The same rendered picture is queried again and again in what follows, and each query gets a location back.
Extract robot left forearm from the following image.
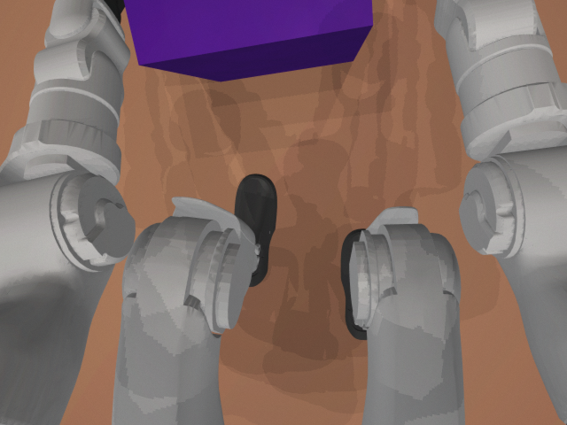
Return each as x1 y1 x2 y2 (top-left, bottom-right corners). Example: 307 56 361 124
0 0 130 186

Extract robot right forearm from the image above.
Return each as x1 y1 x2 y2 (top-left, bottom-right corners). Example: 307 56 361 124
434 0 567 161

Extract robot left hand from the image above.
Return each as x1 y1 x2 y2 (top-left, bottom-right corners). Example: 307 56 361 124
104 0 125 22

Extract left robot foot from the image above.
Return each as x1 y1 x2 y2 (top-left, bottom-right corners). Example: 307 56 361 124
235 174 277 287

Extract robot right upper arm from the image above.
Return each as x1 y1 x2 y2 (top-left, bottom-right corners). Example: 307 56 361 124
459 145 567 425

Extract carton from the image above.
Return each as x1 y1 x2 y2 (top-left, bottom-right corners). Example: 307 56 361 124
124 0 373 81

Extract robot left upper arm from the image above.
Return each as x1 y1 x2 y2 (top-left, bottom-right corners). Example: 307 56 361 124
0 170 136 425

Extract robot right thigh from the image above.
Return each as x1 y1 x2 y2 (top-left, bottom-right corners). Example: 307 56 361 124
349 224 465 425

